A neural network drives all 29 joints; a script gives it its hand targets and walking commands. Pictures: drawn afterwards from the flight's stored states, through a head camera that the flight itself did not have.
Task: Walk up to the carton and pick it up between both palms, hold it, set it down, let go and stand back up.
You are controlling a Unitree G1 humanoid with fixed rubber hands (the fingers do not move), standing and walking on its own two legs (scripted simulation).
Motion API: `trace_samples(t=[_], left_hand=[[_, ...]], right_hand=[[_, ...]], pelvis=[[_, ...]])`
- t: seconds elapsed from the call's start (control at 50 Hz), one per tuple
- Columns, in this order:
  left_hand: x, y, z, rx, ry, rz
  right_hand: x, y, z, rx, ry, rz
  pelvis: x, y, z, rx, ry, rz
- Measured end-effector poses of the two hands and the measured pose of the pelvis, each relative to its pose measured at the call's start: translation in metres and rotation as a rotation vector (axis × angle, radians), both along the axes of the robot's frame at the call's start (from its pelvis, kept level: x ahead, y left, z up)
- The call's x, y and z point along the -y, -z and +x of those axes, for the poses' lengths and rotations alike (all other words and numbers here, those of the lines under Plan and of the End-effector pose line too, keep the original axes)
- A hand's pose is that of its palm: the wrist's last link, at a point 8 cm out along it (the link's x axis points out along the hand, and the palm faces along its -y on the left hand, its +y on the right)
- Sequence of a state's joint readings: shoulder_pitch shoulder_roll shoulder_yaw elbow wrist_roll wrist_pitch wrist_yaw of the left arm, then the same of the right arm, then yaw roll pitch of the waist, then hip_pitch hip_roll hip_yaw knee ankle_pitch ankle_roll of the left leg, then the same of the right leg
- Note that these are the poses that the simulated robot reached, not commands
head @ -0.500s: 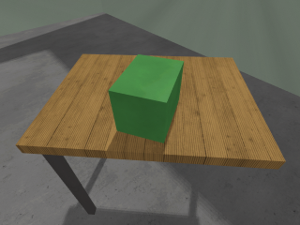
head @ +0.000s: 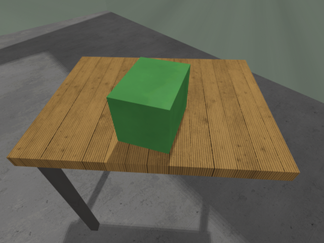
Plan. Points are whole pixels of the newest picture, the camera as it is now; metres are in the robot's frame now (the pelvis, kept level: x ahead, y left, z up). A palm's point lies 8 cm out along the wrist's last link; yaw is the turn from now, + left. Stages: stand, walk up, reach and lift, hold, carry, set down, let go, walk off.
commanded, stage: stand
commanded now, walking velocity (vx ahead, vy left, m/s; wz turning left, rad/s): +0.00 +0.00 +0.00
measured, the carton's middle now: (153, 102) +0.51 +0.05 +0.09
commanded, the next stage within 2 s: none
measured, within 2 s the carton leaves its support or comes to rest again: neither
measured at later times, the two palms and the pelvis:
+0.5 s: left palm out of the picture +0.03 +0.22 -0.13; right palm out of the picture +0.00 -0.24 -0.14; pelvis +0.02 -0.01 +0.00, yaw +0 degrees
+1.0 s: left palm out of the picture +0.04 +0.21 -0.13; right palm out of the picture +0.01 -0.24 -0.15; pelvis +0.03 -0.02 +0.00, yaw +0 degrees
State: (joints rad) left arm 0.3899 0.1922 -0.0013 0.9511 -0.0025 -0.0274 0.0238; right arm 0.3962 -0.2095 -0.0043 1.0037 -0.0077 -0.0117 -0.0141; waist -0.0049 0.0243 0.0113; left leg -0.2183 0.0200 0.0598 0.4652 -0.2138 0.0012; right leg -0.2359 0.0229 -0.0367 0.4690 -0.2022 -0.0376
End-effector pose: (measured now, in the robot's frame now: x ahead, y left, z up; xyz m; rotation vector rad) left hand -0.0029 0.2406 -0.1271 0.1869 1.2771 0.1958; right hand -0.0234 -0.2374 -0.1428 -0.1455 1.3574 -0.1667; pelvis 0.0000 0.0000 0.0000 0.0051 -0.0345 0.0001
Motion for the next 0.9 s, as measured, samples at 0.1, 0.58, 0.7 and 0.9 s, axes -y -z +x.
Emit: trace_samples(t=[0.1, 0.58, 0.7, 0.9], left_hand=[[0.004, 0.0, 0.011, 0.01, 0.001, -0.004], [0.018, 0.002, 0.034, -0.011, -0.005, -0.012], [0.021, 0.002, 0.036, -0.019, -0.008, -0.015], [0.026, 0.003, 0.039, -0.032, -0.009, -0.018]], right_hand=[[0.0, 0.0, 0.002, -0.008, 0.003, 0.002], [-0.001, 0.001, 0.029, -0.015, 0.006, 0.013], [0.0, 0.002, 0.031, -0.027, 0.007, 0.013], [0.0, 0.003, 0.032, -0.044, 0.012, 0.016]], pelvis=[[0.003, 0.0, 0.005, -0.003, 0.0, -0.001], [0.01, -0.003, 0.026, -0.005, 0.005, -0.003], [0.012, -0.003, 0.029, -0.006, 0.005, -0.004], [0.014, -0.004, 0.034, -0.005, 0.007, -0.004]])
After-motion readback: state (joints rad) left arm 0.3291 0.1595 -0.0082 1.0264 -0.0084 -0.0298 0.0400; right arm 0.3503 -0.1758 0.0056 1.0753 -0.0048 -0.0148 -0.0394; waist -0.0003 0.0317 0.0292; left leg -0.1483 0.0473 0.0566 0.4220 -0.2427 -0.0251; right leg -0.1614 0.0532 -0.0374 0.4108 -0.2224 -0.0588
